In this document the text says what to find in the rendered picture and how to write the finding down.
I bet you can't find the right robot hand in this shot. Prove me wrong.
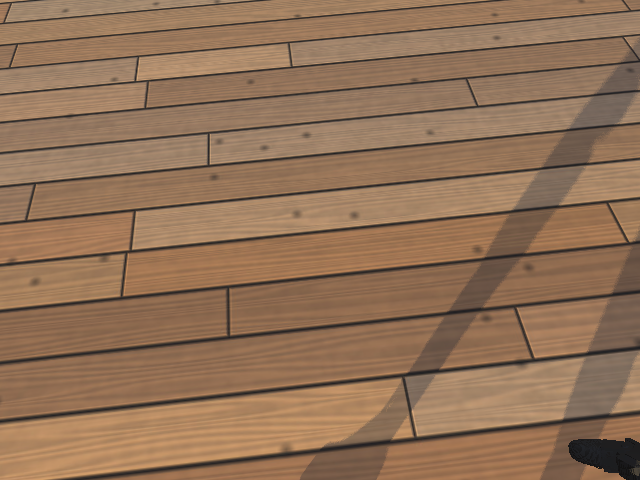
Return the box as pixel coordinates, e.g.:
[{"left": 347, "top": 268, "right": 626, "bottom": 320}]
[{"left": 568, "top": 438, "right": 640, "bottom": 480}]

